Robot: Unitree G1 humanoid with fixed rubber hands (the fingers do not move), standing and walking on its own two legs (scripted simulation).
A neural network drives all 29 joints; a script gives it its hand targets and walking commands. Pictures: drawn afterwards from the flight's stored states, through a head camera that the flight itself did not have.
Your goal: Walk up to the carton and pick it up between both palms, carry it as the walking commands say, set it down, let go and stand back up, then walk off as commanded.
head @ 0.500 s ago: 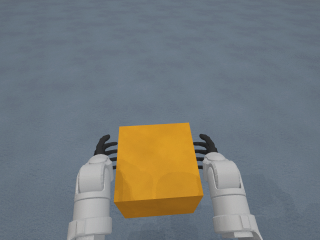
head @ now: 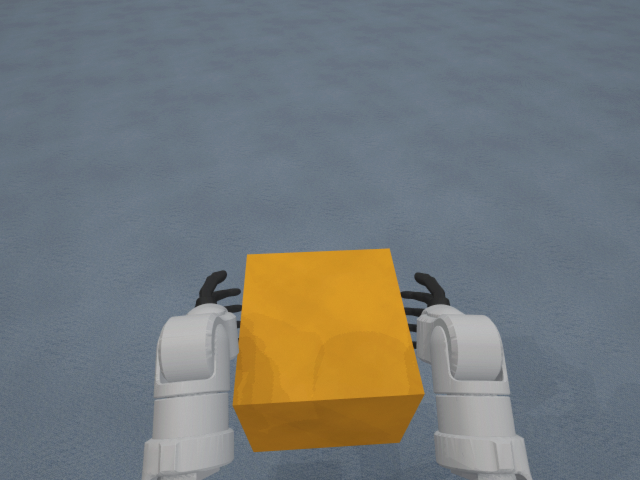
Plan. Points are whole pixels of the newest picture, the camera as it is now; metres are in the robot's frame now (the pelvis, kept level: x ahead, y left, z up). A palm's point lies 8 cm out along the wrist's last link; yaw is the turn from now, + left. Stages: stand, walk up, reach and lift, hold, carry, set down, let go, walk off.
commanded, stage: carry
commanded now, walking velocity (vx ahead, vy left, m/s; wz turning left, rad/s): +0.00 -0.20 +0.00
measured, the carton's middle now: (323, 348) +0.30 +0.01 +0.00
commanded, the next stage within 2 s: none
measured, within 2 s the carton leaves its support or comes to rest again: neither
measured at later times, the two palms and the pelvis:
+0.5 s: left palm (230, 337) +0.27 +0.12 +0.09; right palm (466, 339) +0.27 -0.15 +0.08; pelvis -0.02 -0.03 +0.00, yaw +0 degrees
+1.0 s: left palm (255, 367) +0.24 +0.09 +0.08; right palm (500, 367) +0.24 -0.18 +0.08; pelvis -0.06 -0.06 +0.00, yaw +0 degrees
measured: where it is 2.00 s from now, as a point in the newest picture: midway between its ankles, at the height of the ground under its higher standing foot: outside the picture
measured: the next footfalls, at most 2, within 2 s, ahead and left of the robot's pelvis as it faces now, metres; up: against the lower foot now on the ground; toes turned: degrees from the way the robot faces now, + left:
left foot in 0.26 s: +0.02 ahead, +0.15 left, +0.00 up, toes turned +8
right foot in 0.42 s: +0.03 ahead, -0.16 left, +0.00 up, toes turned +0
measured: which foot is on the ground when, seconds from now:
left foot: down 0.00-0.00, up 0.02-0.24, down 0.26-0.46, up 0.48-0.70, down 0.72-0.94, up 0.96-1.00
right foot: down 0.00-0.28, up 0.30-0.40, down 0.42-1.00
